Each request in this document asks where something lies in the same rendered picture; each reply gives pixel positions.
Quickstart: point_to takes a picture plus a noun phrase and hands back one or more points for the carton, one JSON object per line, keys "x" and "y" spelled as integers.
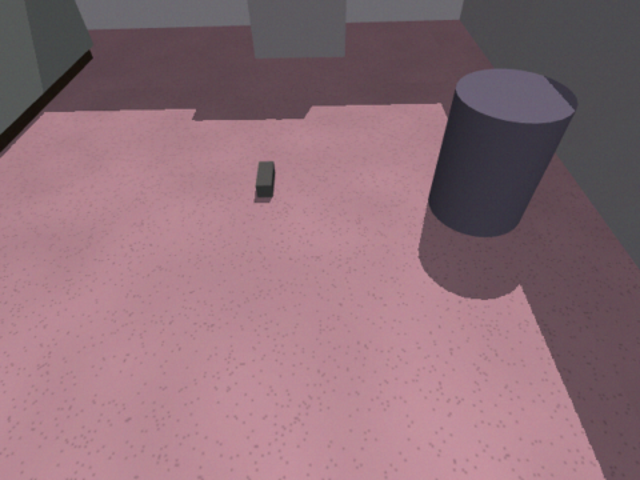
{"x": 265, "y": 179}

